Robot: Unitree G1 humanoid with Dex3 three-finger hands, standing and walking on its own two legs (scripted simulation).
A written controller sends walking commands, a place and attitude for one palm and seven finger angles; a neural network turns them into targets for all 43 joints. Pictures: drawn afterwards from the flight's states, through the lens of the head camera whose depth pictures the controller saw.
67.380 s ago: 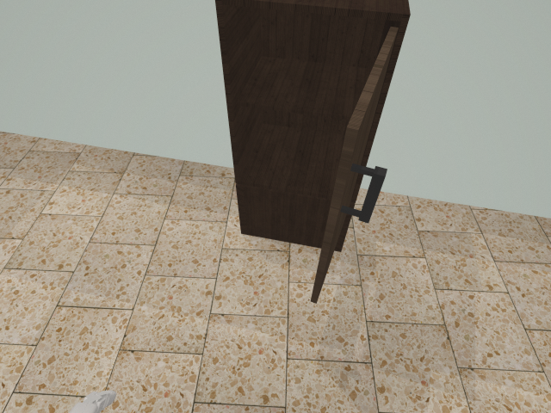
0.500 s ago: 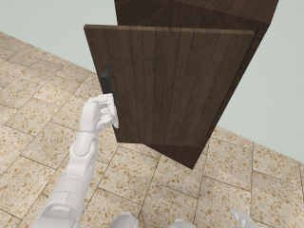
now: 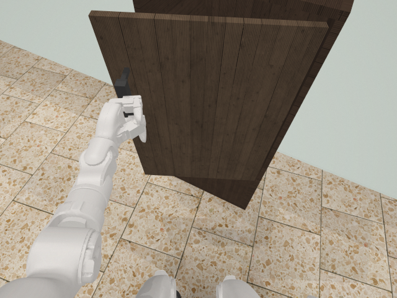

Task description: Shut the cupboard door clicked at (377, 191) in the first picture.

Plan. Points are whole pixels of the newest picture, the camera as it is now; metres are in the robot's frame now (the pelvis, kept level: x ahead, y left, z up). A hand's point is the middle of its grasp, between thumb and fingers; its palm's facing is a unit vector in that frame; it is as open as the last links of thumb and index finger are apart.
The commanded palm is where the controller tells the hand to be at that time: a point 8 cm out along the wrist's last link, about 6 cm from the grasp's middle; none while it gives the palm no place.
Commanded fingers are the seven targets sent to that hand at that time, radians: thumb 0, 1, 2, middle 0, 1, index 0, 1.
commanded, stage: push the door shut along its arc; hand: left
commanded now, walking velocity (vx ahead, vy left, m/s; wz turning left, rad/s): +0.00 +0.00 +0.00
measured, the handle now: (130, 99) +0.52 +0.14 +0.07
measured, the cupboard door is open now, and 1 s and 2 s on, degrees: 24 13 0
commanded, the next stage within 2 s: pull the fist back off the door in 1.36 s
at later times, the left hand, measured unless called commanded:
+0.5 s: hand (157, 104) +0.50 +0.08 +0.08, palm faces -0.30 -0.95 -0.02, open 3.1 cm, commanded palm +0.50 +0.13 +0.08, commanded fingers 0.00 0.90 0.90 -1.30 -1.50 -1.30 -1.50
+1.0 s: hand (177, 87) +0.55 +0.04 +0.08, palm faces -0.40 -0.92 -0.02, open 3.1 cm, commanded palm +0.56 +0.08 +0.08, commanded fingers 0.00 0.90 0.90 -1.30 -1.50 -1.30 -1.50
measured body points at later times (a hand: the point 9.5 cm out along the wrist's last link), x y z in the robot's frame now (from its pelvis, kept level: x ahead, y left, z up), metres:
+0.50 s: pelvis +0.00 +0.01 -0.01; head +0.11 +0.02 +0.42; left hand +0.51 +0.13 +0.08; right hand +0.01 -0.26 -0.13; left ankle +0.05 +0.09 -0.67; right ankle +0.01 -0.09 -0.67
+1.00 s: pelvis +0.00 +0.00 -0.03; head +0.15 +0.01 +0.39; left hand +0.56 +0.09 +0.09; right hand -0.03 -0.27 -0.14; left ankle +0.05 +0.09 -0.67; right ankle +0.01 -0.09 -0.67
